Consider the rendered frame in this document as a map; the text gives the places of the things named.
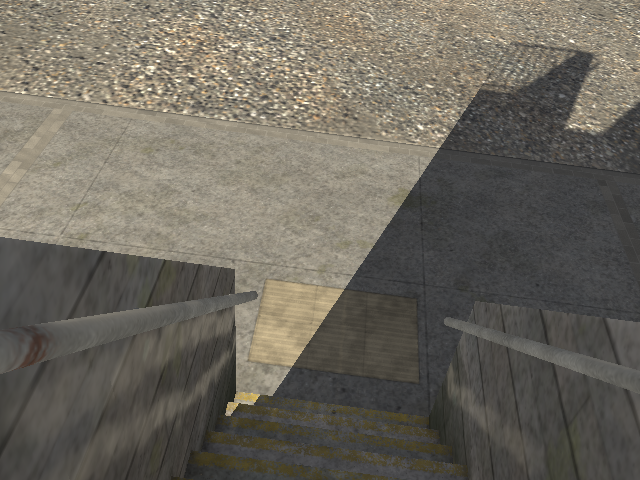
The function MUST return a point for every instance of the stairs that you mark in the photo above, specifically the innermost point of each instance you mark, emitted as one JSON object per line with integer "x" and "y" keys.
{"x": 263, "y": 437}

